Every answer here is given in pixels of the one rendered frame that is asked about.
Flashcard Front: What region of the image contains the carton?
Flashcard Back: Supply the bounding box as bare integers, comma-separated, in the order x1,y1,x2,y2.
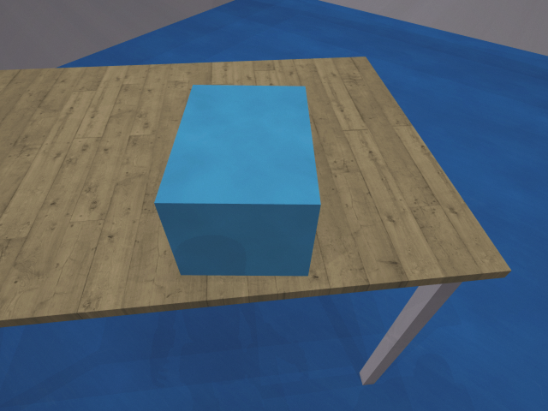
154,85,321,276

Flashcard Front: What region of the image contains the table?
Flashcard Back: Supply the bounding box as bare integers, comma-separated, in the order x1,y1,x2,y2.
0,57,511,385

